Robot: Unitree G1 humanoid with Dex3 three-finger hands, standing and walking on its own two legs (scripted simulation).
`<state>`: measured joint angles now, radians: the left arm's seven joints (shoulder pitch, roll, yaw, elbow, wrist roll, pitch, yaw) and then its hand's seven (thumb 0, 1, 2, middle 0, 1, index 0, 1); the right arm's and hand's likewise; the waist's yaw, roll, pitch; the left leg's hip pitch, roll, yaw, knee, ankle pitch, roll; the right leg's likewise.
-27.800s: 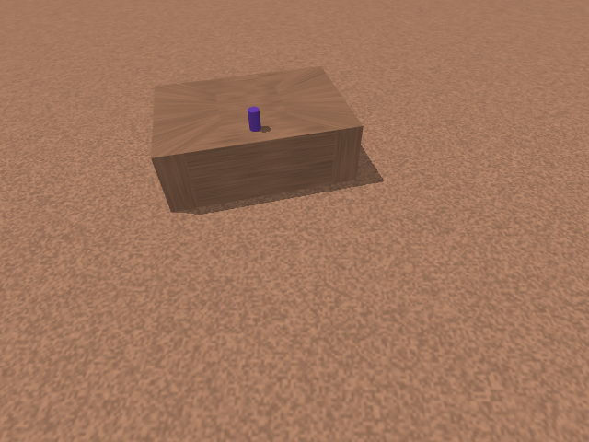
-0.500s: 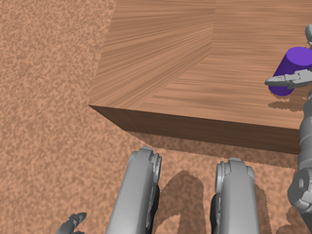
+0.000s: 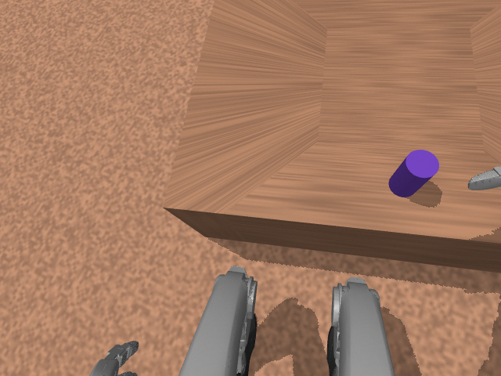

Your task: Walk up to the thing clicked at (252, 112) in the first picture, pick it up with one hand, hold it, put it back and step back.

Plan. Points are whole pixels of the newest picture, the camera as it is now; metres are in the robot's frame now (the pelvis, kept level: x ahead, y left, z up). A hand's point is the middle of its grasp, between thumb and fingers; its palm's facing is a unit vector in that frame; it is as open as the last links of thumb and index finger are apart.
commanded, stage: home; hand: right
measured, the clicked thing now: (411, 175) +0.48 -0.22 -0.15
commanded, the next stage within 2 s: none
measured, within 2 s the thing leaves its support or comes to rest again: neither
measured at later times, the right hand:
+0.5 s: hand out of the picture +0.36 -0.28 +0.08, palm faces +0.26 +0.91 -0.33, open 17.3 cm
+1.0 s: hand out of the picture +0.22 -0.18 +0.13, palm faces +0.23 +0.94 -0.25, open 17.3 cm
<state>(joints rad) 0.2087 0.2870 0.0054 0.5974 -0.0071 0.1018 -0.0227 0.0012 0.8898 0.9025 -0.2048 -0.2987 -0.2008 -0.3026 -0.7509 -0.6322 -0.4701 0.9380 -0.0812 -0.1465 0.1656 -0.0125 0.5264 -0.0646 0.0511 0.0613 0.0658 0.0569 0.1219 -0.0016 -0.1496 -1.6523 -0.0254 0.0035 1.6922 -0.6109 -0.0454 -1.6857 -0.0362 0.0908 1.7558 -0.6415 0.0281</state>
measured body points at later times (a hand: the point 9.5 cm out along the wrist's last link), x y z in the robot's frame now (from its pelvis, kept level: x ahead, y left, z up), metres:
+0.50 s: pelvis +0.05 -0.01 +0.16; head +0.14 -0.05 +0.60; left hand +0.13 +0.26 +0.06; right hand +0.35 -0.33 +0.10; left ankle +0.08 +0.14 -0.50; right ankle +0.06 -0.13 -0.50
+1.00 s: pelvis +0.07 +0.01 +0.20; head +0.09 +0.01 +0.65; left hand +0.28 +0.22 +0.13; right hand +0.20 -0.23 +0.15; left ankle +0.08 +0.14 -0.50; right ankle +0.06 -0.13 -0.50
